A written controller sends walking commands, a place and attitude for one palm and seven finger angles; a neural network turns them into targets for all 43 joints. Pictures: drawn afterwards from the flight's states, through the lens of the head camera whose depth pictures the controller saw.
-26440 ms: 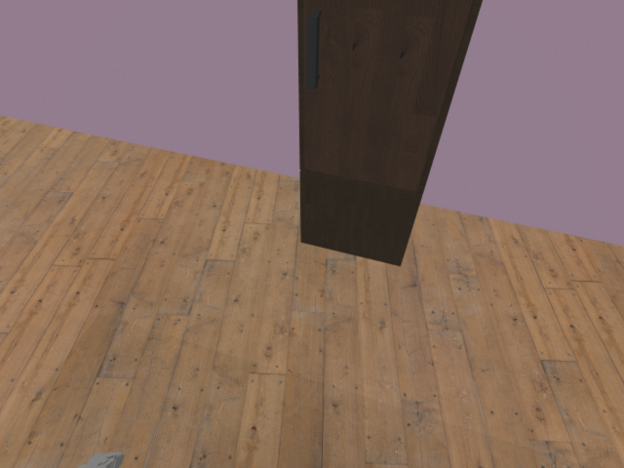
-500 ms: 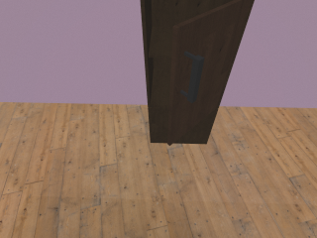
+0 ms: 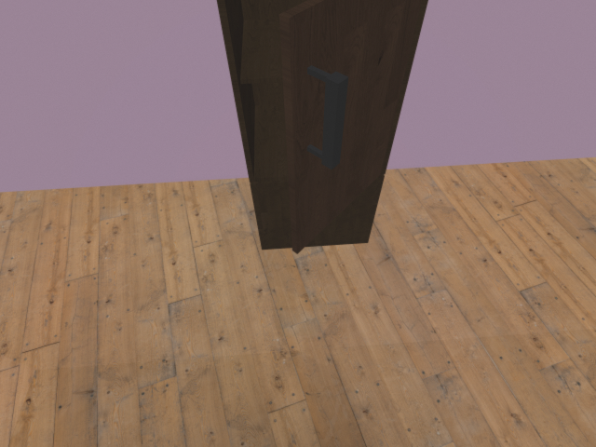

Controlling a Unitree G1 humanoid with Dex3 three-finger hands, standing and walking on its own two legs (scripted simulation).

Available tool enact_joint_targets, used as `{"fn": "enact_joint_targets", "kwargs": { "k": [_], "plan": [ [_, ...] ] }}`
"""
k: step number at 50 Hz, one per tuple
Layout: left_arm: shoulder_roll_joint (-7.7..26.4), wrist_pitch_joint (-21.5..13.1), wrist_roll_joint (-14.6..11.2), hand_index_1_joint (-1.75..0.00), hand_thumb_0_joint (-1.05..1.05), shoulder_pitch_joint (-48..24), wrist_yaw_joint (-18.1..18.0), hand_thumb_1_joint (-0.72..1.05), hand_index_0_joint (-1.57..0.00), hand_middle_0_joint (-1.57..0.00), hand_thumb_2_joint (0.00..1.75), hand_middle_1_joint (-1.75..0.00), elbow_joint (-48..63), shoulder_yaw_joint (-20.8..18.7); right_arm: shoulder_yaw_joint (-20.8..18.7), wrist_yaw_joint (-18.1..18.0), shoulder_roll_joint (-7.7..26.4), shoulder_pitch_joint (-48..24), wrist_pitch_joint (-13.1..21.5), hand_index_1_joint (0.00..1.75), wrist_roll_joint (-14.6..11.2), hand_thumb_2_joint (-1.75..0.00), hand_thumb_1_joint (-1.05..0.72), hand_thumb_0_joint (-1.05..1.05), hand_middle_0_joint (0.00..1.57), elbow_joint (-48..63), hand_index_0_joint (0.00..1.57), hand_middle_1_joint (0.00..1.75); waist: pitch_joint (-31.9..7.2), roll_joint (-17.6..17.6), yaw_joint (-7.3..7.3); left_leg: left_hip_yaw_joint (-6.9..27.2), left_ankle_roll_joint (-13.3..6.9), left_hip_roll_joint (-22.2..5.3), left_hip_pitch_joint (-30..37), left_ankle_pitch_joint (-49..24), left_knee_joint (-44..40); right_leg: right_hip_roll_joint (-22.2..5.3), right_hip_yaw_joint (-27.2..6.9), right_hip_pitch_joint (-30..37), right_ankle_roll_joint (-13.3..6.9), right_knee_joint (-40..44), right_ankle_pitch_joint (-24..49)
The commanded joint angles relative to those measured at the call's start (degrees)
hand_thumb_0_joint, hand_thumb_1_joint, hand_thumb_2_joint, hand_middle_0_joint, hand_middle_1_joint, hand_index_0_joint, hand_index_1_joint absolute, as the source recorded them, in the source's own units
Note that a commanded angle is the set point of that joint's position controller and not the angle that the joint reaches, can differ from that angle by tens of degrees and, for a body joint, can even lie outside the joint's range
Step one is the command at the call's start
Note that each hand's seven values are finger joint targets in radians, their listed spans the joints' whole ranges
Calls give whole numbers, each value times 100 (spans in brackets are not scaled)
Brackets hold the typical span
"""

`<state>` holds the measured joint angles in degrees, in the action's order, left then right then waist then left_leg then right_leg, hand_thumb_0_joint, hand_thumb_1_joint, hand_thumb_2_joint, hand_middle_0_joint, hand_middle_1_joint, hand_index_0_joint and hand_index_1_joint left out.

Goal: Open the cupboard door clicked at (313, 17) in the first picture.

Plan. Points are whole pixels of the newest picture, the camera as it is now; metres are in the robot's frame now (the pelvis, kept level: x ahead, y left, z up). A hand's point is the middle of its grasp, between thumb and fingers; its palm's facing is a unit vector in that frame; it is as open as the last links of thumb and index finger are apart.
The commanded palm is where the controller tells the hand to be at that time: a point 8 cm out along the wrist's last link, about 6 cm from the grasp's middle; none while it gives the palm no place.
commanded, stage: walk to a spot facing it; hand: left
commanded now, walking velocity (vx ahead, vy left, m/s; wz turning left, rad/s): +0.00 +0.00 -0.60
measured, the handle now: (323, 120) +0.61 +0.00 +0.08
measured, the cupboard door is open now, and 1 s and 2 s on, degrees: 44 44 44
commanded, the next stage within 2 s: none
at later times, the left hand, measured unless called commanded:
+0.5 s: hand out of the picture +0.10 +0.17 -0.15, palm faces -0.20 -0.94 -0.27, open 7.4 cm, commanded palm none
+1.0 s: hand (254, 354) +0.28 +0.10 -0.16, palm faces -0.60 -0.76 -0.27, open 7.4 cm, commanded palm none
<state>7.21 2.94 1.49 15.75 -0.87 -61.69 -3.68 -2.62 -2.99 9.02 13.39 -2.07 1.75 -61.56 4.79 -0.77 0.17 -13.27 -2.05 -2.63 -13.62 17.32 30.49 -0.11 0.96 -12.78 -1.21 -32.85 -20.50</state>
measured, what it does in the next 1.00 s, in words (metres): steps on the spot, turning right: left foot, then right foot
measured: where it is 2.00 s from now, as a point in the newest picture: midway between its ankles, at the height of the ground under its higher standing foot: outside the picture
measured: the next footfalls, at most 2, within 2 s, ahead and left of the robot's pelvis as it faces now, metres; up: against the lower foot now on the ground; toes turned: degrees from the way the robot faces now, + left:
left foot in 0.64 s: +0.11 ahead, +0.12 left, +0.00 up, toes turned -23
right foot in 1.00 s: +0.01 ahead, -0.12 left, +0.00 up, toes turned -40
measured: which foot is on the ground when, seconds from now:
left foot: down 0.00-0.14, up 0.16-0.62, down 0.64-1.00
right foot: down 0.00-0.64, up 0.66-0.98, down 1.00-1.00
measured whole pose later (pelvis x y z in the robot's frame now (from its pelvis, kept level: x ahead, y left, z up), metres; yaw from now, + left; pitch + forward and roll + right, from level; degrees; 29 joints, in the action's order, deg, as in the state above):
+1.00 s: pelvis +0.05 +0.00 -0.01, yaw -36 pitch +1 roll +0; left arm 15.4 2.7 1.3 5.3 2.0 -49.5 -3.8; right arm -2.2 -1.4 14.1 16.9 -2.2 1.6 -51.0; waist 7.9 -1.1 -1.3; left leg -11.2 2.1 -7.4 -12.7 22.8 36.0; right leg -1.1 3.4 -17.1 -0.2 -33.5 -14.9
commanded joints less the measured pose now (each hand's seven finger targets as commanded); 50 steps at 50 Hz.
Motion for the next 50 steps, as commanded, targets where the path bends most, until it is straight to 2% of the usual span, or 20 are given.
{"fn": "enact_joint_targets", "kwargs": {
  "k": [1,3,5,6,7,9,12,15,25,29,30,31,32,33,35,37,45,48,49,50],
  "plan": [
    [535,-49,11,-30,0,-105,55,90,-20,-20,90,-30,639,-167,-246,-12,1060,409,106,30,37,-90,-90,0,20,442,20,30,-351,-866,-121,1539,-682,-1945,554,-964,-1208,-121,101,-1016,33,-1211,-577],
    [549,-70,10,-30,0,-156,84,90,-20,-20,90,-30,734,-184,-252,15,1085,261,124,30,44,-90,-90,0,20,585,20,30,-400,-614,-35,1287,-668,-1993,307,-1404,-973,-205,106,-718,35,-1127,-615],
    [668,-119,16,-30,0,318,80,90,-20,-20,90,-30,648,-220,-248,34,1119,-168,103,30,10,-90,-90,0,20,772,20,30,-425,62,305,644,-232,-1518,-79,-1401,67,-234,-28,5,-8,291,839],
    [1142,-172,65,-30,0,412,16,90,-20,-20,90,-30,649,-291,-235,53,875,-258,67,30,-63,-90,-90,0,20,931,20,30,-432,1423,327,114,184,-745,-852,-188,1169,-1123,-1477,466,-337,1132,1968],
    [1521,-199,34,-30,0,613,-43,90,-20,-20,90,-30,620,-360,-196,98,709,-676,10,30,-82,-90,-90,0,20,1153,20,30,-247,2024,534,349,417,-36,-1726,1826,2526,-1945,-2736,601,-902,1497,3154],
    [1408,-194,-22,-30,0,378,-145,90,-20,-20,90,-30,692,-340,-233,91,771,-828,-60,30,-74,-90,-90,0,20,1179,20,30,-145,1157,317,1342,414,-121,-2194,1367,3570,-1700,-2573,752,-1061,1244,3417],
    [1346,-260,-47,-30,0,106,-144,90,-20,-20,90,-30,930,-299,-192,119,701,-824,-40,30,-67,-90,-90,0,20,1201,20,30,-543,435,165,1431,545,-120,-2119,757,3533,-1290,-2033,1154,-1001,938,4075],
    [1379,-261,-56,-30,0,227,-134,90,-20,-20,90,-30,974,-308,-190,97,742,-909,-57,30,-85,-90,-90,0,20,1280,20,30,-709,692,207,1460,611,-46,-2080,599,3383,-1103,-1939,1386,-849,881,4413],
    [1623,-189,17,-30,0,147,-75,90,-20,-20,90,-30,1277,-390,-152,88,771,-1337,47,30,-160,-90,-90,0,20,1730,20,30,-640,892,266,1467,539,233,-1485,851,2067,-1006,-2629,921,-1041,793,4230],
    [1605,-157,-24,-30,0,-350,-66,90,-20,-20,90,-30,1424,-390,-142,52,833,-536,135,30,-191,-90,-90,0,20,1610,20,30,-904,820,-152,1498,449,283,-127,13,184,-671,-2544,313,-652,333,3859],
    [1454,-149,-67,-30,0,-440,-51,90,-20,-20,90,-30,1477,-352,-170,24,1005,-185,189,30,-164,-90,-90,0,20,1492,20,30,-1017,442,-307,1663,351,-50,900,-610,-640,-335,-2278,-444,-361,-65,3021],
    [1110,-134,-126,-30,0,-193,10,90,-20,-20,90,-30,1568,-286,-258,2,1604,15,252,30,-51,-90,-90,0,20,1515,20,30,-1198,-1217,-279,3267,-211,-1598,1838,-1396,-1117,481,-1434,-1667,28,-1051,489],
    [1096,-169,-80,-30,0,-231,63,90,-20,-20,90,-30,1645,-253,-260,-4,1805,85,197,30,-30,-90,-90,0,20,1613,20,30,-934,-1628,-214,3971,-890,-2648,1346,-2218,-1312,430,-567,-1979,291,-2340,-1733],
    [1240,-175,-43,-30,0,-311,110,90,-20,-20,90,-30,1763,-246,-213,-19,1765,-116,164,30,-12,-90,-90,0,20,1808,20,30,-532,-721,-119,3816,-1150,-2695,593,-2259,-1180,83,-513,-1922,378,-2940,-1571],
    [1201,-148,-4,-30,0,-436,160,90,-20,-20,90,-30,1534,-277,-88,-4,1351,-75,207,30,29,-90,-90,0,20,1721,20,30,-584,-1334,-32,2685,-760,-1820,839,-3853,-851,3,-521,-2111,442,-3738,-1068],
    [1124,-97,-60,-30,0,-526,234,90,-20,-20,90,-30,1504,-221,-74,-12,1232,-72,211,30,6,-90,-90,0,20,1748,20,30,-778,-1049,-14,1847,-633,-1477,1154,-4236,-672,-94,-270,-2070,483,-3644,-767],
    [949,-96,-53,-30,0,-1162,316,90,-20,-20,90,-30,1659,-67,-198,68,1496,461,169,30,24,-90,-90,0,20,1443,20,30,-644,-1094,-257,1063,-441,-1578,1049,-3836,-477,-12,422,-982,266,-1012,-521],
    [1188,-180,-50,-30,0,-541,260,90,-20,-20,90,-30,1480,-117,-239,132,1566,350,147,30,-55,-90,-90,0,20,1460,20,30,-908,-646,119,739,-7,-1410,494,-3468,501,87,475,544,56,611,1013],
    [1617,-224,-22,-30,0,-52,181,90,-20,-20,90,-30,1324,-210,-208,176,1382,250,137,30,-121,-90,-90,0,20,1542,20,30,-1203,229,358,296,324,-1067,-554,-2224,1559,-795,-496,1807,-267,813,2681],
    [2230,-266,-24,-30,0,412,83,90,-20,-20,90,-30,1196,-349,-109,183,1006,-163,114,30,-159,-90,-90,0,20,1842,20,30,-1199,1771,592,243,631,-168,-1988,1822,3018,-2310,-2425,2243,-1096,964,4913]
  ]
}}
